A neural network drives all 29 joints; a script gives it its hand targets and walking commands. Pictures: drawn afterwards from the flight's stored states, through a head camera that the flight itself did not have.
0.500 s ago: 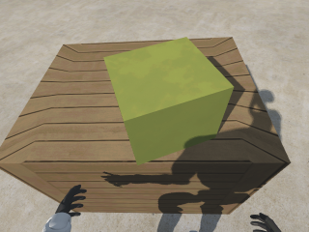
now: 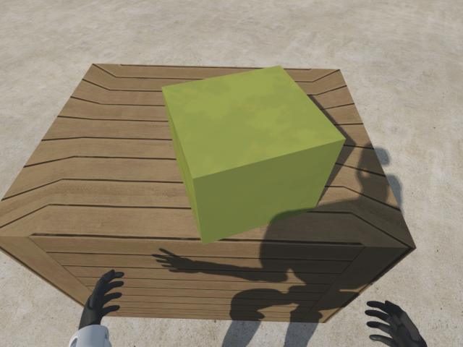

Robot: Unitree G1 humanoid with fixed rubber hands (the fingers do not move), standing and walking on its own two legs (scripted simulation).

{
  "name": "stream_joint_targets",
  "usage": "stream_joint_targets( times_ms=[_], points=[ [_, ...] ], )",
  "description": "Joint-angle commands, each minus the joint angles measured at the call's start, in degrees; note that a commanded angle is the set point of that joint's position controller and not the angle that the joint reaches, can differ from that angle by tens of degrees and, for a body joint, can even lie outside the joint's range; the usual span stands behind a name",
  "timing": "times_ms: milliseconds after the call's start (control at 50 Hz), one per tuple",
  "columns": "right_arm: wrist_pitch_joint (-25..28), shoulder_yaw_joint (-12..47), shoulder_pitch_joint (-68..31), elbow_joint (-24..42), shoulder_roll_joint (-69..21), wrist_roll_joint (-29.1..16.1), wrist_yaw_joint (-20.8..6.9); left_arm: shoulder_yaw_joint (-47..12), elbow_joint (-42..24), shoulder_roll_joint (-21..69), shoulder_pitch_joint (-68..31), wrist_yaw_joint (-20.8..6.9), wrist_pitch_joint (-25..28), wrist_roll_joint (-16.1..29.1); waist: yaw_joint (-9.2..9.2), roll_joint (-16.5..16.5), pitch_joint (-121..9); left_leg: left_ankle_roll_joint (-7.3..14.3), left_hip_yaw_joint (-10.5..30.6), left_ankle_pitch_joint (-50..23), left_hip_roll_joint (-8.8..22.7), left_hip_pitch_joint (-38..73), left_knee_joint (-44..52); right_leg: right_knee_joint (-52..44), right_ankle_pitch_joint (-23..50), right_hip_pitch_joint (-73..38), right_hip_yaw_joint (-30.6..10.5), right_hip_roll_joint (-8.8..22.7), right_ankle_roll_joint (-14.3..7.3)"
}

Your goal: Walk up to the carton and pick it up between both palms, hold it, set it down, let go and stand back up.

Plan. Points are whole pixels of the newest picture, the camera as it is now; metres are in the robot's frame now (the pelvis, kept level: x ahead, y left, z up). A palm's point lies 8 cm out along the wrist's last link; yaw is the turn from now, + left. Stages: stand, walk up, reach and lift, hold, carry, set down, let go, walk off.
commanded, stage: reach and lift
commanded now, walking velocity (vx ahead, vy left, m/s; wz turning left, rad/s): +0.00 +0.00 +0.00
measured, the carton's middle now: (242, 152) +0.50 +0.00 +0.04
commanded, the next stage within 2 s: none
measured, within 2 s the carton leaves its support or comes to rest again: neither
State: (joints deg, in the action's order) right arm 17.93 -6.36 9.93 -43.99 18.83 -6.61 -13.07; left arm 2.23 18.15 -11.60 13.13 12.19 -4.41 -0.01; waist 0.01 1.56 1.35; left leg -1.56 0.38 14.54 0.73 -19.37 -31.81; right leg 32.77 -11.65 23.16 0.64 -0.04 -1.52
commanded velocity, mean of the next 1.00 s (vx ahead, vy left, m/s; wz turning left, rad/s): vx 0.00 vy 0.00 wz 0.00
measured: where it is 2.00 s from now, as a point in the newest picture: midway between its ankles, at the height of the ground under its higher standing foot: outside the picture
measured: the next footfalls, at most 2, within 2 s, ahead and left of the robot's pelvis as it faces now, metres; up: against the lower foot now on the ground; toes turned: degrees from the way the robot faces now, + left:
none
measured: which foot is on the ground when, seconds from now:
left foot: down 0.00-1.00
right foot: down 0.00-1.00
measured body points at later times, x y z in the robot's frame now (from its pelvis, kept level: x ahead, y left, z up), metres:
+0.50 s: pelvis +0.01 +0.00 +0.00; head +0.04 +0.00 +0.45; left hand +0.22 +0.21 +0.00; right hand +0.21 -0.31 -0.02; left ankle +0.02 +0.14 -0.73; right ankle +0.06 -0.10 -0.73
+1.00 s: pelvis +0.01 -0.01 +0.00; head +0.03 -0.01 +0.45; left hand +0.26 +0.17 +0.05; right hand +0.25 -0.33 +0.02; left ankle +0.02 +0.14 -0.73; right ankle +0.06 -0.10 -0.73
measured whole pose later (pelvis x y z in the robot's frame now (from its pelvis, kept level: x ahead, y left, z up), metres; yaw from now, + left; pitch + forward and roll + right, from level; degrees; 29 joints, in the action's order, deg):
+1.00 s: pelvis +0.01 -0.01 +0.00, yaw -1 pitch +4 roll +1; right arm 11.5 -6.2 5.7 -30.0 31.5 -24.6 -21.9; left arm -2.7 -8.9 0.0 13.2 20.2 -13.4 0.0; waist 0.0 0.4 -1.8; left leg -2.4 0.4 14.8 2.0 -19.2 -30.4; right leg 31.3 -11.8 23.2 0.7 -1.4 -2.4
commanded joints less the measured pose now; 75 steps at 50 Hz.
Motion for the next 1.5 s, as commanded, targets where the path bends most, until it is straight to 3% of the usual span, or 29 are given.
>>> stream_joint_targets(
  times_ms=[0,20,40,80,140,180,240,300,440,640,700,800,860,880,940,960,1000,1020,1040,1120,1140,1280,1380,1480],
  points=[
    [0.0,-6.2,-9.5,14.9,24.6,-6.0,-1.8,-3.8,-20.0,1.8,-2.4,1.8,0.6,2.4,3.07,-1.4,-13.4,1.6,-0.4,14.8,3.8,-4.6,15.8,-6.5,0.7,-19.0,0.7,-3.0,-1.1],
    [-0.2,-6.0,-10.7,15.3,25.6,-6.4,-2.2,-3.9,-19.7,2.0,-2.8,1.9,0.2,2.4,3.44,-0.1,-13.9,1.7,-0.2,15.4,4.1,-4.7,15.5,-6.5,-0.6,-18.2,0.3,-2.7,-1.2],
    [-0.3,-6.5,-11.0,15.8,25.9,-6.4,-2.2,-3.5,-19.8,2.1,-2.5,1.9,0.1,2.6,3.08,1.9,-13.6,1.3,-1.1,13.6,3.3,-3.1,14.8,-8.0,-1.3,-17.8,-0.1,-2.4,-1.3],
    [-0.6,-6.3,-10.1,17.1,26.1,-7.3,-2.7,-4.1,-22.7,2.6,-1.0,2.3,0.0,4.2,4.14,5.1,-14.3,0.9,-2.0,8.1,1.9,1.2,12.8,-10.2,-2.1,-14.3,-1.0,-1.3,-1.9],
    [-0.7,-5.5,-10.3,20.8,25.9,-8.5,-2.8,-4.5,-25.5,3.0,0.0,2.6,0.1,5.8,4.17,8.1,-16.0,0.7,-2.3,3.2,0.7,4.4,11.4,-11.4,0.0,-12.7,-1.4,-1.1,-1.0],
    [-0.8,-5.3,-10.2,20.1,27.6,-9.3,-3.7,-4.3,-26.8,3.8,-0.5,3.3,0.1,4.5,4.23,5.7,-15.4,0.3,-1.8,3.7,0.9,4.3,11.7,-11.2,-1.3,-12.1,-1.3,-1.2,-1.9],
    [-1.1,-4.2,-11.1,21.8,28.0,-10.8,-4.1,-3.7,-29.5,4.5,-1.2,3.9,0.1,4.4,4.40,7.1,-16.2,0.4,-2.2,2.7,0.4,3.9,10.8,-11.5,-1.6,-12.5,-2.6,-0.8,-1.9],
    [-1.3,-4.3,-9.6,21.6,29.5,-13.0,-5.1,-4.6,-33.1,5.9,0.9,4.8,-0.3,4.1,4.76,4.6,-16.6,-0.1,-1.5,2.9,0.6,5.1,11.2,-11.2,-1.3,-11.1,-2.1,-1.5,-2.6],
    [-0.6,-4.6,-10.1,21.8,34.0,-17.4,-8.0,-8.3,-39.9,10.9,2.2,6.3,-1.4,4.0,3.58,1.7,-18.6,-1.3,0.9,1.3,1.5,7.5,9.2,-9.5,1.7,-7.0,-0.9,-2.7,-4.5],
    [0.5,-3.2,-11.1,26.4,38.4,-21.6,-9.6,-8.6,-46.1,14.4,2.8,7.8,-2.4,3.2,3.41,4.2,-18.6,-1.0,0.8,-4.7,1.0,7.6,7.9,-8.5,6.2,-7.4,-0.6,-4.9,-4.8],
    [-0.5,-3.0,-11.9,25.0,38.8,-21.7,-9.8,-8.5,-45.5,15.7,0.6,8.1,-3.2,3.0,3.29,4.5,-17.1,-0.8,0.8,-0.5,0.9,5.8,8.6,-9.2,2.3,-7.0,-1.4,-4.2,-5.0],
    [-2.0,-3.8,-15.6,28.4,40.0,-22.0,-9.6,-7.9,-46.6,15.5,-3.4,8.6,-4.7,3.5,3.78,6.8,-16.7,0.0,-0.1,4.6,0.5,3.7,9.5,-10.0,-2.4,-6.8,-3.0,-3.4,-4.6],
    [-3.1,-3.2,-18.6,30.6,38.6,-22.2,-9.0,-6.6,-45.4,14.6,-7.0,8.4,-5.3,4.0,4.24,9.0,-16.7,0.5,-0.9,5.4,0.2,1.8,9.5,-10.7,-4.5,-9.4,-4.9,-2.0,-3.8],
    [-3.4,-3.3,-20.2,31.4,39.3,-22.7,-9.0,-5.9,-46.6,14.0,-8.7,8.6,-5.5,4.4,5.08,9.1,-17.6,0.5,-1.1,5.7,0.3,1.1,9.4,-10.8,-6.0,-9.5,-5.9,-1.6,-3.3],
    [-5.1,-3.3,-21.0,30.3,38.5,-22.2,-8.1,-5.3,-44.8,12.9,-10.6,8.4,-6.8,4.2,4.77,8.8,-16.4,0.6,-1.4,5.4,0.0,1.3,10.1,-11.9,-6.9,-10.4,-6.9,-0.9,-3.0],
    [-5.6,-3.0,-23.1,30.5,38.5,-22.2,-7.9,-4.1,-44.1,12.7,-11.4,8.5,-7.3,4.1,5.52,9.3,-16.4,0.6,-1.9,4.8,0.0,1.6,10.5,-12.5,-7.4,-11.0,-7.2,-1.1,-2.9],
    [-6.5,-3.0,-23.9,30.5,38.2,-22.3,-7.8,-4.4,-44.5,13.0,-12.5,8.5,-8.3,4.4,5.15,8.9,-17.1,0.3,-1.8,3.4,0.4,3.2,11.1,-12.2,-5.2,-11.2,-6.1,-1.8,-3.3],
    [-7.0,-2.3,-24.3,30.5,37.9,-22.4,-7.5,-3.0,-42.4,12.4,-11.6,8.2,-9.0,3.7,6.56,9.3,-16.9,0.7,-2.2,1.6,0.3,2.3,10.7,-12.3,-4.3,-12.0,-6.8,-1.5,-2.9],
    [-7.3,-2.3,-25.9,29.3,37.9,-22.7,-7.2,-2.8,-42.7,12.1,-13.9,8.2,-9.5,3.5,6.15,8.3,-17.4,0.5,-2.5,0.8,0.1,2.3,10.7,-12.3,-2.9,-13.1,-7.0,-1.4,-3.1],
    [-8.7,-2.1,-25.9,27.3,38.4,-22.9,-6.7,-1.7,-44.6,12.9,-14.1,8.3,-11.7,3.2,5.65,6.2,-18.9,0.0,-2.3,-5.8,0.3,5.4,10.8,-11.7,5.3,-14.9,-5.2,-2.9,-4.0],
    [-8.8,-1.7,-28.0,26.9,38.2,-23.8,-6.2,-1.0,-46.5,12.7,-16.9,8.5,-12.1,2.6,6.17,4.1,-20.2,-0.5,-2.3,-8.0,0.0,6.5,10.4,-11.5,7.4,-15.7,-5.1,-3.1,-4.3],
    [-10.1,-1.9,-31.1,29.2,39.4,-23.5,-5.2,0.1,-51.7,12.2,-18.4,8.6,-14.5,2.2,6.21,2.1,-23.0,-1.6,-1.9,-18.3,0.2,11.9,9.2,-11.2,15.9,-15.4,-2.8,-5.5,-5.9],
    [-11.8,-2.0,-35.3,31.4,40.0,-23.2,-3.9,0.2,-50.9,12.0,-20.5,8.2,-17.2,3.5,6.66,4.9,-23.7,-1.6,-1.7,-21.2,0.2,11.9,8.7,-11.7,18.8,-16.8,-2.6,-5.8,-6.0],
    [-14.6,-1.4,-39.1,33.7,39.6,-22.7,-2.8,2.2,-50.6,10.2,-23.8,8.2,-20.1,4.0,7.54,5.6,-25.0,-1.2,-2.2,-21.3,0.0,11.4,9.2,-12.0,20.3,-19.1,-3.3,-5.5,-5.5]
  ],
)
